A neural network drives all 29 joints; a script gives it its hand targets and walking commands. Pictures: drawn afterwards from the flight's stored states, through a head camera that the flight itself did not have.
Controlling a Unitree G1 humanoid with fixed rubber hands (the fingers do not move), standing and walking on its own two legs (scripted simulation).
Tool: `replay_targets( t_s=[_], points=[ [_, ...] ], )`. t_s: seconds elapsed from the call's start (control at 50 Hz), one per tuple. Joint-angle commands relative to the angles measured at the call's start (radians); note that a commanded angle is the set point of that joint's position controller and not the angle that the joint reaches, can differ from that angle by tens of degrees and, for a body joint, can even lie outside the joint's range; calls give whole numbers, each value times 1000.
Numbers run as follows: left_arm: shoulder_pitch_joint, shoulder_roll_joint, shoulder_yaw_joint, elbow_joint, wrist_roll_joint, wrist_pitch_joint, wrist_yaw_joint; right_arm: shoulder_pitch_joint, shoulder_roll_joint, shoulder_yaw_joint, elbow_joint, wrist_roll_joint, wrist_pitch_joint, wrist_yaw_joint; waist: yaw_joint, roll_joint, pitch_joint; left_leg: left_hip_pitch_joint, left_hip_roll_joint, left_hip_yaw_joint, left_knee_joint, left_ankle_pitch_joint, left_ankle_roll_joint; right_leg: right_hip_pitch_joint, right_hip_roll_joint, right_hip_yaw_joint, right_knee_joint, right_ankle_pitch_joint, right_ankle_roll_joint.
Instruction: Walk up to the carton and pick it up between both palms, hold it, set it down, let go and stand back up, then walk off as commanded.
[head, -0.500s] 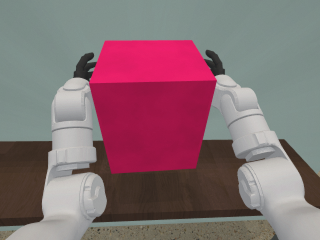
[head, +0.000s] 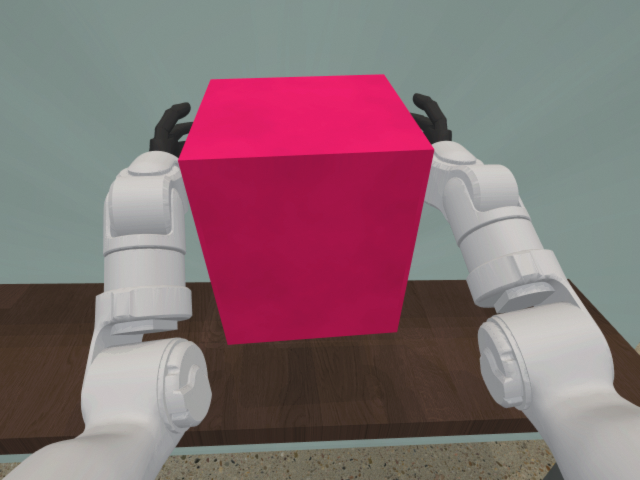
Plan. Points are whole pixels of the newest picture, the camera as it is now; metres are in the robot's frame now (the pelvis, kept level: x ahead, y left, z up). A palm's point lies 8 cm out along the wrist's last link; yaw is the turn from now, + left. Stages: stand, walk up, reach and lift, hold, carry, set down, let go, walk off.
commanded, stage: hold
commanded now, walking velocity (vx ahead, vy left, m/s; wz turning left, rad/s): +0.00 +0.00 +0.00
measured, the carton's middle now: (306, 209) +0.37 +0.00 +0.24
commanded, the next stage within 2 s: none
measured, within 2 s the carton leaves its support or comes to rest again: neither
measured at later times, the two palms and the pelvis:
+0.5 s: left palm (167, 170) +0.37 +0.16 +0.29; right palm (434, 157) +0.37 -0.14 +0.31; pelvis +0.00 +0.00 +0.00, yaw +0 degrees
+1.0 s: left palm (169, 171) +0.37 +0.16 +0.29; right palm (433, 157) +0.37 -0.15 +0.31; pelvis +0.00 +0.00 +0.00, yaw +0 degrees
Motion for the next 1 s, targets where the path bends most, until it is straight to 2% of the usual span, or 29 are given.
replay_targets(
  t_s=[0.0, 0.2, 0.28, 0.4, 0.56, 0.7, 0.98],
  points=[
    [-675, -549, -369, -110, -158, -66, -138, -650, 676, 220, -268, 153, -6, 125, 4, 41, -308, -82, -61, 30, -58, 178, -19, 217, 37, 42, 16, 170, 61],
    [-670, -556, -391, -135, -166, -60, -144, -641, 672, 220, -304, 152, -1, 118, -12, 47, -312, -75, -60, 33, -57, 180, -25, 216, 37, 45, 15, 181, 63],
    [-678, -568, -407, -139, -169, -60, -139, -648, 664, 216, -297, 157, -1, 122, -14, 70, -312, -76, -58, 31, -59, 179, -30, 208, 40, 42, 17, 167, 60],
    [-690, -568, -400, -129, -163, -62, -136, -646, 655, 201, -256, 147, 1, 133, -12, 75, -297, -93, -51, 28, -74, 143, -30, 199, 42, 40, 14, 127, 56],
    [-696, -561, -378, -104, -164, -68, -130, -670, 667, 205, -250, 147, -6, 139, 9, 45, -304, -102, -52, 32, -79, 130, -21, 196, 41, 41, 13, 115, 58],
    [-687, -556, -367, -73, -158, -66, -136, -667, 660, 189, -228, 137, -4, 134, 2, 40, -281, -107, -54, 38, -81, 110, -19, 187, 36, 45, 6, 108, 59],
    [-666, -558, -394, -145, -169, -61, -137, -644, 664, 217, -299, 165, 1, 118, -13, 63, -331, -79, -66, 37, -56, 178, -28, 219, 36, 48, 20, 188, 67]
  ],
)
